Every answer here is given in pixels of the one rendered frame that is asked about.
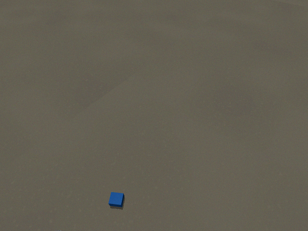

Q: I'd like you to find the small box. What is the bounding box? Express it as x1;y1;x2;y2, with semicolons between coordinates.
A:
109;192;124;207

